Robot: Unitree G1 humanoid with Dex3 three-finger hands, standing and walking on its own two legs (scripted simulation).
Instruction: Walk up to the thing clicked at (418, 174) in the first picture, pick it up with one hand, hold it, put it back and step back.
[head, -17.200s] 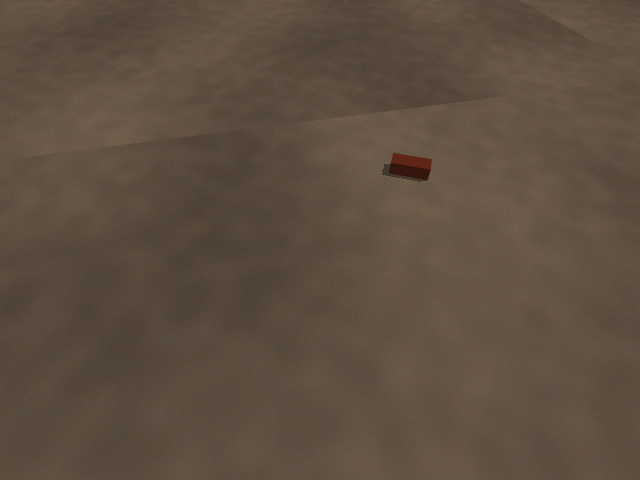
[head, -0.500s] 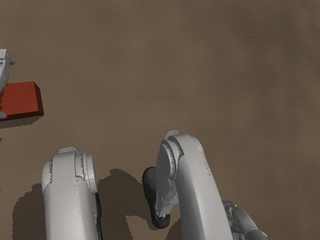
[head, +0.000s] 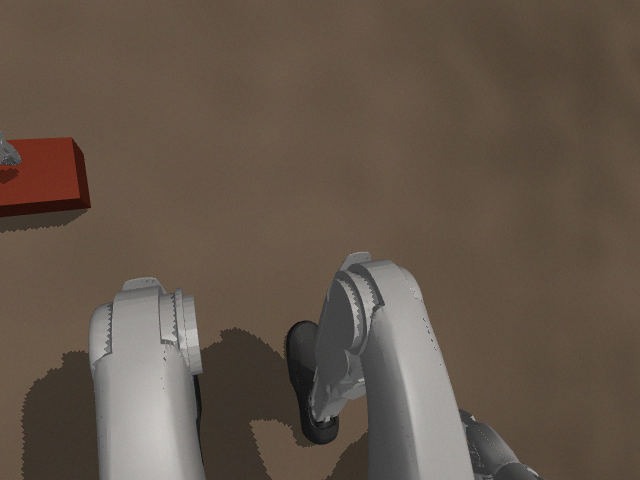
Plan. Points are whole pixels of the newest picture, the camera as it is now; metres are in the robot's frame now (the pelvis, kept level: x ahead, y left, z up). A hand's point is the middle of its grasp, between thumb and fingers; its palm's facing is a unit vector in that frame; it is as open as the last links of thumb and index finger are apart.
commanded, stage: approach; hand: left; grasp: from above
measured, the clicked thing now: out of the picture +0.46 +0.36 -0.28
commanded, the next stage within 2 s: rest palm in 0.02 s
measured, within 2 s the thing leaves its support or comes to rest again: neither
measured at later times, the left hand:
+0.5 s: hand out of the picture +0.43 +0.34 -0.20, palm faces -0.61 -0.12 -0.78, open 13.8 cm
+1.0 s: hand out of the picture +0.45 +0.34 -0.24, palm faces -0.45 -0.09 -0.89, open 13.8 cm
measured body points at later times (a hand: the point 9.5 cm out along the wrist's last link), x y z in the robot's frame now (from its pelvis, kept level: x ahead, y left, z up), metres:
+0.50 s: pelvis +0.00 +0.00 +0.01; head +0.28 +0.08 +0.36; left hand +0.46 +0.34 -0.15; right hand +0.06 -0.27 -0.09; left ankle +0.07 +0.11 -0.28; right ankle +0.11 -0.11 -0.28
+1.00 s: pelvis +0.00 +0.01 -0.02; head +0.27 +0.13 +0.32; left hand +0.47 +0.35 -0.19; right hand +0.07 -0.26 -0.08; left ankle +0.07 +0.11 -0.28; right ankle +0.11 -0.11 -0.28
